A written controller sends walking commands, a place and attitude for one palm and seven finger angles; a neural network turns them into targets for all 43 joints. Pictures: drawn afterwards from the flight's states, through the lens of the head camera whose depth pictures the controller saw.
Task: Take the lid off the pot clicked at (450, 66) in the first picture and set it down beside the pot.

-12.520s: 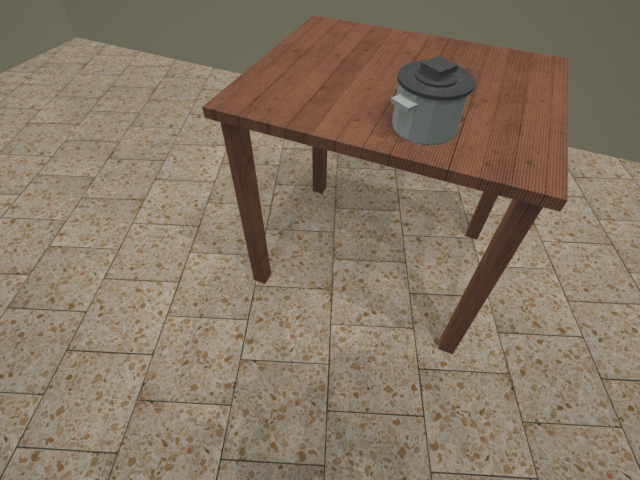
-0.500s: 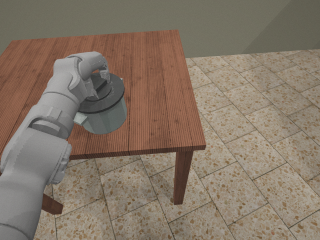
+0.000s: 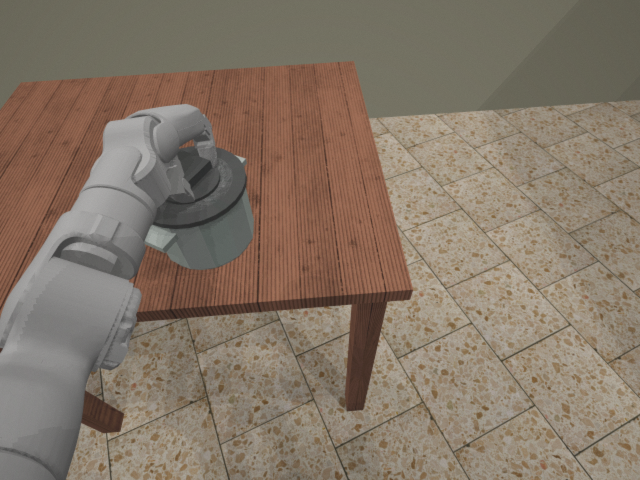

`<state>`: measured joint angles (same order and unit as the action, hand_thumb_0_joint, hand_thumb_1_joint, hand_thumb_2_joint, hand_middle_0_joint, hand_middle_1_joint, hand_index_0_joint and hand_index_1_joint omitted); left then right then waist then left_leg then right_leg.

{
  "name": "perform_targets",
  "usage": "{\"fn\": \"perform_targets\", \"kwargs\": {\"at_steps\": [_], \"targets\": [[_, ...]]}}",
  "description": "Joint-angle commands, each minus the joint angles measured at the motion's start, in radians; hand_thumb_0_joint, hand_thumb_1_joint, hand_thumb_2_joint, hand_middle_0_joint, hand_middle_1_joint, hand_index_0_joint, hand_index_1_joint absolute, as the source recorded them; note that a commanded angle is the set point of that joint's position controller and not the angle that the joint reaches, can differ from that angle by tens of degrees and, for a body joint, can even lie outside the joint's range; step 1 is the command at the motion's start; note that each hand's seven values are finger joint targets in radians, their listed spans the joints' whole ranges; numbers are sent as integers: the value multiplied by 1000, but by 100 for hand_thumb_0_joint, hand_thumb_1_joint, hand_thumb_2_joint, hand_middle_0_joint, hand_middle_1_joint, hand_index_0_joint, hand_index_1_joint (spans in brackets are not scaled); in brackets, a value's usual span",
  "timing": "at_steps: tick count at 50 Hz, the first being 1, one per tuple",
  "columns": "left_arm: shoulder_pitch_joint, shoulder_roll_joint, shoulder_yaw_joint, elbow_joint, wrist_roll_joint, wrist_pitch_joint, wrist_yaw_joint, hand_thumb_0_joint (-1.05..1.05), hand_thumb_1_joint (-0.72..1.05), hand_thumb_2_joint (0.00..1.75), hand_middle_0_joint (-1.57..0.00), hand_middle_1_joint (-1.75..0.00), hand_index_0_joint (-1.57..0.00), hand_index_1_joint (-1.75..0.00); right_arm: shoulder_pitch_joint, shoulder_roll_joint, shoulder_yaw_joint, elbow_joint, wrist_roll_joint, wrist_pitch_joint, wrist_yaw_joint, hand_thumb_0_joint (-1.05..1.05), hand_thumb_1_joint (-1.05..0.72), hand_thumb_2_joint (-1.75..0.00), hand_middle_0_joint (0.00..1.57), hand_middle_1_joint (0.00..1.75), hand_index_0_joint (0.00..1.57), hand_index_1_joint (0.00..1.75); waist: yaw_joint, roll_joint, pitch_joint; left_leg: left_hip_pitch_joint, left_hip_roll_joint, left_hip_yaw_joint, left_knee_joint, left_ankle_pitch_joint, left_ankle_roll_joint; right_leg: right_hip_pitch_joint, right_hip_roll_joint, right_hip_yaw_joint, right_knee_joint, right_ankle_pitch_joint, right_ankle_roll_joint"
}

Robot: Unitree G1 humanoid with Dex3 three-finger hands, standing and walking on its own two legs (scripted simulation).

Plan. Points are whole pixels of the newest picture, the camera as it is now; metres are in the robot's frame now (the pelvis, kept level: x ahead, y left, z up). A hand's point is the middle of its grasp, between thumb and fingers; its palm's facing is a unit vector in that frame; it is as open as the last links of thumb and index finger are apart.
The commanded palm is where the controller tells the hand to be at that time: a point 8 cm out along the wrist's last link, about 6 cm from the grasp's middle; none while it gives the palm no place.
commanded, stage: close the fingers and squeeze the knob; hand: left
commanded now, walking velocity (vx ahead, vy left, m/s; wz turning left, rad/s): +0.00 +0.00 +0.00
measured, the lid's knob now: (184, 169) +0.50 +0.17 +0.12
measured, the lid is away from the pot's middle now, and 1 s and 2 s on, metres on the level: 0.00 0.01 0.01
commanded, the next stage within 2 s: lift the lid straight up in 0.14 s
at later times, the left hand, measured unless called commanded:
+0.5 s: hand (176, 167) +0.47 +0.16 +0.15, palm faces -0.41 -0.06 -0.91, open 8.9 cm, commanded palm +0.47 +0.17 +0.22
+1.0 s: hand (168, 141) +0.47 +0.16 +0.19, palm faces -0.39 -0.08 -0.92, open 8.9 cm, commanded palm +0.47 +0.17 +0.26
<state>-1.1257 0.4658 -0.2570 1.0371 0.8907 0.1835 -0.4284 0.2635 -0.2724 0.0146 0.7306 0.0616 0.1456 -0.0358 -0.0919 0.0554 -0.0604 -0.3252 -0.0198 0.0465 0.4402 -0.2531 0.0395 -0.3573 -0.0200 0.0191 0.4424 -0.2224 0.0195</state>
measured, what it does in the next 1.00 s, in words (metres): stands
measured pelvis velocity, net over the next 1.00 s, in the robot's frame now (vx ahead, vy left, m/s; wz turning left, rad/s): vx -0.01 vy -0.01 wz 0.02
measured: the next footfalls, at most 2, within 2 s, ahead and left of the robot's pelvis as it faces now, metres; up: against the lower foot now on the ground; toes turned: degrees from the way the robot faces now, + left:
none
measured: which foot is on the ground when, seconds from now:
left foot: down 0.00-1.00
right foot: down 0.00-1.00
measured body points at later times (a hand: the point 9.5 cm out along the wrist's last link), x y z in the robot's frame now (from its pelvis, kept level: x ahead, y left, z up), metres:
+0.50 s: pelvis +0.00 +0.00 +0.00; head +0.04 -0.02 +0.45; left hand +0.49 +0.16 +0.20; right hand +0.06 -0.26 -0.14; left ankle -0.03 +0.10 -0.74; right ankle -0.01 -0.13 -0.74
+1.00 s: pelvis -0.01 -0.01 +0.00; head +0.03 -0.03 +0.45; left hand +0.48 +0.16 +0.24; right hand +0.07 -0.27 -0.14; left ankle -0.03 +0.10 -0.74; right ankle -0.01 -0.13 -0.74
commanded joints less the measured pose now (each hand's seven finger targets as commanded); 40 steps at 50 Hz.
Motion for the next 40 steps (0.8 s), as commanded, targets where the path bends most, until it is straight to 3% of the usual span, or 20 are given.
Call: {"fn": "perform_targets", "kwargs": {"at_steps": [1,3,5,8,9,11,13,15,18,21,25,26,28,29,33,35,37,38,39,40], "targets": [[-520,262,73,-204,20,-2,36,0,39,95,-64,-110,-71,-110,28,-143,-47,-97,-8,-25,-11,0,-90,-90,20,30,20,30,2,-55,-421,189,-23,-32,1,426,29,182,54,-34,6,377,-49],[-472,228,55,-170,12,3,32,0,41,96,-65,-110,-72,-111,28,-142,-48,-94,-5,-25,-7,0,-90,-90,20,30,20,30,-1,-74,-379,180,-21,-30,1,416,28,163,56,-39,0,359,-48],[-523,228,53,-253,9,1,35,0,43,97,-66,-111,-73,-111,30,-143,-53,-97,-9,-27,-2,0,-90,-90,20,30,20,30,2,-27,-435,238,-16,-43,5,478,24,155,57,-37,2,366,-49],[-463,232,64,-159,6,8,32,0,46,98,-67,-111,-74,-112,31,-145,-47,-88,-5,-28,-6,0,-90,-90,20,30,20,30,-2,-98,-355,174,-23,-33,-1,408,28,155,60,-42,-4,351,-49],[-505,201,34,-203,-1,7,31,0,47,98,-67,-111,-74,-112,27,-149,-51,-88,-5,-26,-4,0,-90,-90,20,30,20,30,-6,-58,-363,192,-21,-36,-7,418,25,140,60,-44,-10,347,-52],[-525,192,29,-194,6,10,33,0,47,99,-67,-111,-75,-112,30,-141,-50,-82,-9,-29,-5,0,-90,-90,20,30,20,30,-9,-64,-366,206,-21,-39,-7,390,26,131,61,-43,-10,321,-51],[-516,245,67,-171,10,10,36,0,48,99,-68,-111,-75,-112,27,-145,-45,-81,-7,-28,-8,0,-90,-90,20,30,20,30,-1,-72,-365,179,-24,-35,-16,355,26,152,60,-42,-9,315,-54],[-594,184,7,-218,11,8,33,0,48,99,-68,-111,-75,-112,25,-138,-47,-82,-9,-31,-8,0,-90,-90,20,30,20,30,-18,-39,-388,217,-23,-42,-14,382,24,130,61,-42,-12,316,-54],[-600,290,93,-206,18,5,39,0,49,99,-68,-111,-75,-112,32,-143,-45,-82,-11,-39,-13,0,-90,-90,20,30,20,30,-1,-59,-416,197,-27,-40,-17,370,28,178,59,-36,-9,337,-55],[-658,226,42,-268,19,-4,40,0,49,99,-68,-111,-75,-112,35,-134,-51,-84,-12,-54,-8,0,-90,-90,20,30,20,30,-10,-9,-453,273,-17,-56,-4,460,21,145,60,-38,-10,343,-54],[-647,243,62,-258,10,4,32,0,49,99,-68,-111,-75,-112,40,-140,-51,-74,-15,-58,-4,0,-90,-90,20,30,20,30,-6,-28,-452,275,-19,-56,-10,488,19,157,62,-39,-16,365,-52],[-629,217,47,-222,10,9,28,0,49,99,-68,-111,-75,-112,36,-136,-49,-74,-16,-60,-4,0,-90,-90,20,30,20,30,-5,-47,-424,257,-22,-54,-9,475,23,157,61,-41,-15,365,-53],[-603,247,69,-183,12,21,23,0,49,99,-68,-111,-75,-112,33,-141,-46,-68,-13,-55,-5,0,-90,-90,20,30,20,30,-1,-79,-389,211,-27,-41,-25,404,26,177,58,-38,-22,353,-51],[-610,263,81,-229,5,18,24,0,49,99,-68,-111,-75,-112,27,-150,-49,-76,-14,-53,-5,0,-90,-90,20,30,20,30,8,-53,-418,224,-27,-41,-25,434,25,193,57,-38,-20,375,-55],[-640,228,49,-240,18,26,14,0,49,99,-68,-111,-75,-112,18,-137,-47,-79,-17,-61,-3,0,-90,-90,20,30,20,30,4,-44,-421,251,-26,-48,-18,464,26,183,57,-35,-19,378,-52],[-629,279,89,-234,16,33,7,0,49,99,-68,-111,-75,-112,19,-143,-46,-78,-19,-58,-4,0,-90,-90,20,30,20,30,8,-67,-434,235,-29,-43,-24,446,28,211,55,-31,-20,389,-50],[-618,241,57,-208,14,38,-3,0,49,99,-68,-111,-75,-112,5,-136,-43,-85,-15,-57,-5,0,-90,-90,20,30,20,30,7,-105,-393,201,-33,-33,-32,387,33,216,52,-33,-23,373,-48],[-615,265,70,-206,14,42,-4,0,49,99,-68,-111,-75,-112,1,-140,-42,-81,-13,-52,-6,0,-90,-90,20,30,20,30,9,-106,-384,190,-33,-32,-38,368,32,218,51,-33,-24,365,-48],[-642,231,34,-225,7,45,-8,0,49,99,-68,-111,-75,-112,-8,-147,-42,-85,-12,-48,-6,0,-90,-90,20,30,20,30,4,-62,-382,202,-33,-35,-37,385,27,198,52,-38,-26,364,-54],[-686,266,60,-268,17,41,-7,0,49,99,-68,-111,-75,-112,2,-140,-43,-85,-16,-53,-6,0,-90,-90,20,30,20,30,5,-68,-429,226,-32,-41,-37,390,28,215,53,-30,-25,362,-50]]}}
